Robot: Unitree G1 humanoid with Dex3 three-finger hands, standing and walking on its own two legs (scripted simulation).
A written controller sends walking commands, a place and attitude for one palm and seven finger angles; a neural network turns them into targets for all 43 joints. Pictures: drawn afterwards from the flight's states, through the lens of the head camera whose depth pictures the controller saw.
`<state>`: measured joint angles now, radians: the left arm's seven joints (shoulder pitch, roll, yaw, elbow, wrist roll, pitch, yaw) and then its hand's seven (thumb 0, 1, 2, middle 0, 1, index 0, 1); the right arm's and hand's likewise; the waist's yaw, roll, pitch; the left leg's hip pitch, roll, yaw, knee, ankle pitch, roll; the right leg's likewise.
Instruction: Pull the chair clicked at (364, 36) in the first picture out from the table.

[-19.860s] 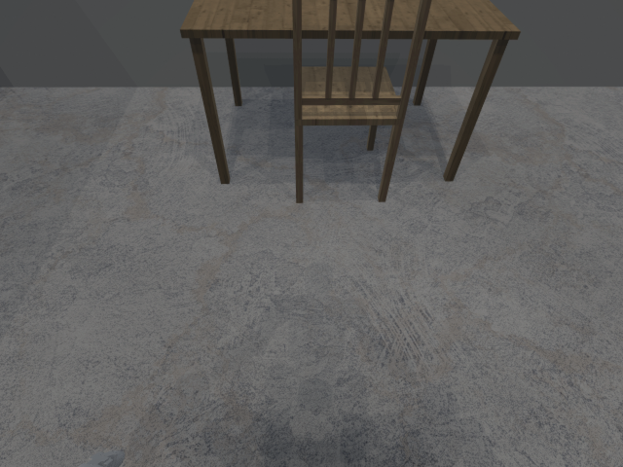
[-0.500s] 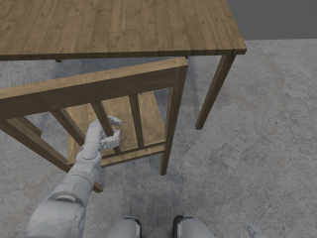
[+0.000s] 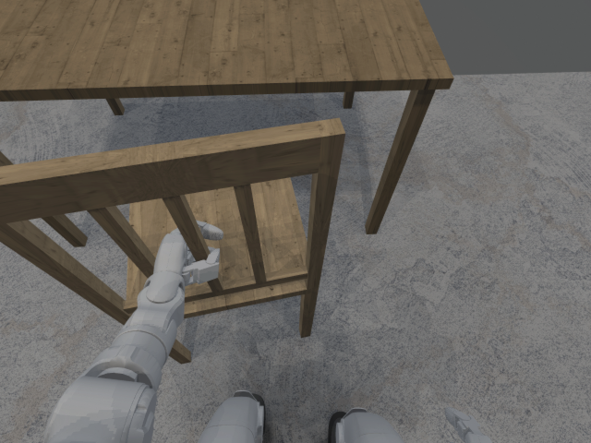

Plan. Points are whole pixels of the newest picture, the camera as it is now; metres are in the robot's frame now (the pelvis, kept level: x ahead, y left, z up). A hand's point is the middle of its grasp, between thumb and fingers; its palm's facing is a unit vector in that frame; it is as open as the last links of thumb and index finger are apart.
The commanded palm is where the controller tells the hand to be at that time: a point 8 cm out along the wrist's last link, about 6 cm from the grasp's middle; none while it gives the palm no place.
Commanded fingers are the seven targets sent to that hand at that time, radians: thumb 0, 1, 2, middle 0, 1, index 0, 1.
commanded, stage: step backward, pulling the chair out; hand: left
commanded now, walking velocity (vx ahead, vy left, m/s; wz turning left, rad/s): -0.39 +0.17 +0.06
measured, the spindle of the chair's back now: (199, 249) +0.39 +0.17 -0.06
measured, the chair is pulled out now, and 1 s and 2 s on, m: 0.27 0.45 0.69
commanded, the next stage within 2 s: stop walking, hand still on the chair in 1.32 s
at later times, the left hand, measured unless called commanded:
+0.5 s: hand (206, 304) +0.30 +0.14 -0.06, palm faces +0.02 -0.98 -0.19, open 5.5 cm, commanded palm +0.29 +0.19 -0.04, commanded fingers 0.00 0.90 0.90 -0.50 -1.45 -0.50 -1.45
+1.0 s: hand (193, 392) +0.18 +0.14 -0.06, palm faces +0.00 -0.98 -0.19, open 5.5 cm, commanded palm +0.18 +0.19 -0.05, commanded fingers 0.00 0.90 0.90 -0.50 -1.45 -0.50 -1.45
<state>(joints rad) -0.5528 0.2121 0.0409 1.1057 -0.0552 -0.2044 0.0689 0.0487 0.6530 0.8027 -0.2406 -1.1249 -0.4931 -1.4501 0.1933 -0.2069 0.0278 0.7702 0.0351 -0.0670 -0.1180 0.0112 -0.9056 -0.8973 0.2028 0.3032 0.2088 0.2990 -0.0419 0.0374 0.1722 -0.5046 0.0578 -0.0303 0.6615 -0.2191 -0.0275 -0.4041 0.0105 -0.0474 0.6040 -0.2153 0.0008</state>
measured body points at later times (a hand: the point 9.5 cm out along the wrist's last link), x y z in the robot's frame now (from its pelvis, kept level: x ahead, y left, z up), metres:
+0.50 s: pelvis -0.07 +0.01 +0.01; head +0.02 +0.00 +0.44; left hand +0.30 +0.20 -0.04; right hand +0.02 -0.25 -0.13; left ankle -0.03 +0.14 -0.71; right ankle -0.03 -0.12 -0.72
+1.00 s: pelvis -0.19 +0.01 +0.01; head -0.10 +0.00 +0.45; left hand +0.18 +0.20 -0.04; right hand -0.10 -0.24 -0.13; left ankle -0.16 +0.14 -0.70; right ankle -0.16 -0.12 -0.72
